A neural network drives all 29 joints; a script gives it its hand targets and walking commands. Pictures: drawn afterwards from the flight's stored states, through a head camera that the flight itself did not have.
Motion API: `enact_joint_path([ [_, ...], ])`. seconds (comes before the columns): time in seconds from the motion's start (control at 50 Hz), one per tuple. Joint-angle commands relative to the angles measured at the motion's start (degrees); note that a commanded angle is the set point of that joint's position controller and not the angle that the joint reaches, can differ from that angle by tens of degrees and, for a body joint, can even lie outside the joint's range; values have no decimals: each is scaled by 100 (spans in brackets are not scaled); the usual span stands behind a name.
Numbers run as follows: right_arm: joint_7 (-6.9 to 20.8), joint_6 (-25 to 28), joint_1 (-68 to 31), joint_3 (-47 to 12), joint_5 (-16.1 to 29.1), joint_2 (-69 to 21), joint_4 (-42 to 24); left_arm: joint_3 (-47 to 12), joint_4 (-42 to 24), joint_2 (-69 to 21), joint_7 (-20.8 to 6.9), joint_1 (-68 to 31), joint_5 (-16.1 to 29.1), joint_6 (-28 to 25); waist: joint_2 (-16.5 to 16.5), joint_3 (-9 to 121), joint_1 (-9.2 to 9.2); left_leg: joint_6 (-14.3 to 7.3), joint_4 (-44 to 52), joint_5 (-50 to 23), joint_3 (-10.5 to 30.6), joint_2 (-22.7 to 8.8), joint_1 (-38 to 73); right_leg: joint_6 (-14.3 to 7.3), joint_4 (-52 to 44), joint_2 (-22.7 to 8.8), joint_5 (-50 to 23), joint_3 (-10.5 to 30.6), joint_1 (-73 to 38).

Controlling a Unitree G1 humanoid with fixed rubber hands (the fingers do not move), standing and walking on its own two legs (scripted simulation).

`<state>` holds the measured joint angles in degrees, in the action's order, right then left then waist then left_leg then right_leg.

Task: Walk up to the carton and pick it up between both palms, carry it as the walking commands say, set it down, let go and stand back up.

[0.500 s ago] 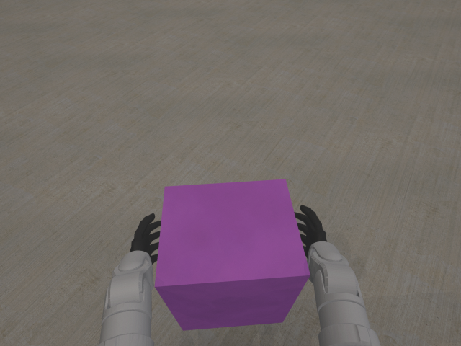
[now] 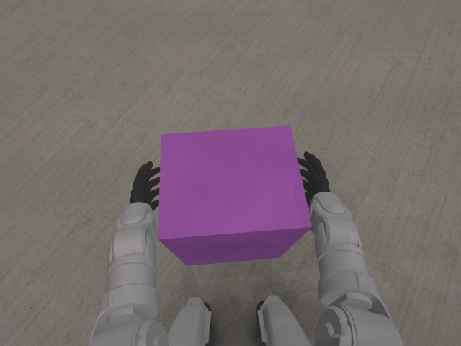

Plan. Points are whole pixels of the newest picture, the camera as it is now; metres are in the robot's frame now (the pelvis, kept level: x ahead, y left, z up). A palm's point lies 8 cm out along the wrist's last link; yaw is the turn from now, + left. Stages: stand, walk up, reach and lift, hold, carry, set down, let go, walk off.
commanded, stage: set down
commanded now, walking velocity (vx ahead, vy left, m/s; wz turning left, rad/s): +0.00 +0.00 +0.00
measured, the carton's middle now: (230, 206) +0.38 +0.00 -0.11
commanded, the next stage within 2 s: none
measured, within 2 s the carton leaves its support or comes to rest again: neither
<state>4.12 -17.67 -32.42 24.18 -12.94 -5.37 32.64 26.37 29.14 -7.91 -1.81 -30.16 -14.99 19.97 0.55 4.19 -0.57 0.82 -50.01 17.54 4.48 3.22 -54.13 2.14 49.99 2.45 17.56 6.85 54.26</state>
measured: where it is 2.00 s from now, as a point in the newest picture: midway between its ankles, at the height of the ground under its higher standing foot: (235, 345)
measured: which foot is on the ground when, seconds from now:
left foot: down 0.00-1.00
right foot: down 0.00-1.00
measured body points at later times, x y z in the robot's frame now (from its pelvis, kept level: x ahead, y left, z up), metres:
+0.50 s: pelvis +0.00 -0.02 -0.07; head +0.21 -0.02 +0.33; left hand +0.40 +0.17 -0.15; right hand +0.42 -0.15 -0.15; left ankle +0.05 +0.12 -0.68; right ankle +0.06 -0.14 -0.68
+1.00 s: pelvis -0.02 -0.01 -0.14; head +0.23 +0.01 +0.23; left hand +0.43 +0.17 -0.24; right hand +0.45 -0.15 -0.23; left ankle +0.05 +0.12 -0.68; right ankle +0.06 -0.14 -0.68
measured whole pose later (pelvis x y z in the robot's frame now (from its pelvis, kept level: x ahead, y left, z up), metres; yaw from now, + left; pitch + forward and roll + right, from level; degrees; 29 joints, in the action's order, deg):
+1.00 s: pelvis -0.02 -0.01 -0.14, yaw +0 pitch +46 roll -1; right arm -0.9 -14.5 -47.8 23.0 -7.7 -0.6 38.5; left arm 24.2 36.9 -0.7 2.3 -45.7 -8.2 16.1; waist -1.3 14.6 -0.9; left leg 2.7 -84.5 27.8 5.6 5.2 -102.3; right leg 3.6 83.9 6.2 27.5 6.3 102.1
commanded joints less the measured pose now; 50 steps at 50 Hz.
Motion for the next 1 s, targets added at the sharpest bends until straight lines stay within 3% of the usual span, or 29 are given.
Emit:
enact_joint_path([
  [0.0,1169,71,-3131,-3134,413,-5285,201,-3334,207,-5239,-1159,-3147,599,-160,-130,3627,-118,-1,344,-932,-321,313,1833,-368,-242,526,-471,-611,-933],
  [0.08,1151,177,-3229,-3245,482,-5379,213,-3326,228,-5261,-1171,-3220,646,-284,-170,4067,-246,-5,15,-1282,-330,348,1495,-340,90,545,-812,-599,-658],
  [0.16,1056,300,-3152,-3370,566,-5491,145,-3503,160,-5156,-1201,-3316,740,-419,-148,4677,-197,40,-404,-1724,-392,394,1196,-250,356,589,-1332,-578,-501],
  [0.18,1011,325,-3134,-3374,556,-5474,133,-3548,155,-5162,-1216,-3362,815,-451,-196,4808,-105,46,-529,-1771,-389,407,1036,-234,441,601,-1434,-576,-500],
  [0.22,936,360,-3031,-3445,598,-5554,130,-3622,61,-5047,-1214,-3398,858,-522,-199,5068,-137,51,-732,-1972,-418,415,839,-178,580,613,-1720,-535,-454],
  [0.24,892,391,-3030,-3428,619,-5498,98,-3712,65,-5029,-1220,-3500,891,-545,-100,5075,-89,70,-817,-1955,-429,420,708,-167,636,615,-1732,-516,-326],
  [0.3,776,450,-3222,-3581,684,-5529,-59,-3638,166,-4887,-1239,-3442,881,-603,-174,5354,-228,72,-1081,-1924,-514,450,220,-93,816,599,-1922,-427,-422],
  [0.36,660,458,-3320,-3657,770,-5597,-68,-3685,129,-4770,-1252,-3636,945,-653,-235,5529,-232,57,-1309,-1724,-566,464,-225,-26,996,585,-1948,-371,-426],
  [0.54,483,465,-3897,-3601,813,-5375,110,-3544,350,-4670,-1176,-4037,1050,-648,-289,5607,-316,86,-1798,-1192,-597,468,-963,24,1543,657,-1304,-478,406],
  [0.6,471,444,-4174,-3446,776,-5267,224,-3450,475,-4699,-1113,-4303,1070,-608,-293,5593,-260,105,-1918,-943,-592,474,-1082,13,1722,701,-931,-591,774],
  [0.74,512,442,-4477,-3296,822,-5066,308,-3546,406,-4846,-918,-4728,1185,-564,-157,6065,-172,194,-2282,-1123,-569,503,-906,-35,2239,800,-761,-810,1596],
  [0.76,524,455,-4546,-3257,844,-4998,285,-3582,440,-4904,-883,-4758,1185,-548,-17,6174,-130,218,-2327,-1188,-568,509,-834,-48,2326,808,-775,-840,1735],
  [0.98,541,472,-5096,-3183,1021,-4852,415,-3565,353,-4694,-634,-5384,1230,-607,72,6455,-170,258,-2962,-1190,-615,571,-1143,-50,2971,833,-609,-927,2557],
])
